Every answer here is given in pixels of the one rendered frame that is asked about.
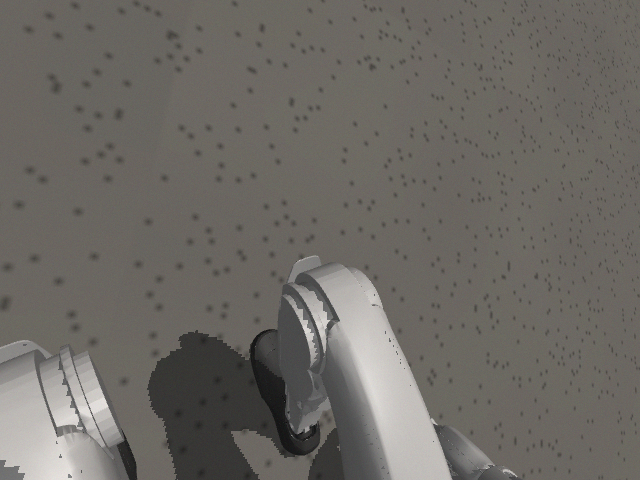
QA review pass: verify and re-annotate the right robot foot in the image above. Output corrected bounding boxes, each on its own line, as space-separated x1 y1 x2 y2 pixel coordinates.
250 329 320 456

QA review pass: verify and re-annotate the left robot foot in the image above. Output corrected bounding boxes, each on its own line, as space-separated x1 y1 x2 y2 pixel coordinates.
117 431 137 480

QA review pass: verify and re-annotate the right robot hand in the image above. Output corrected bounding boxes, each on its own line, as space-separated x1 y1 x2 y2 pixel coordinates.
430 417 496 480

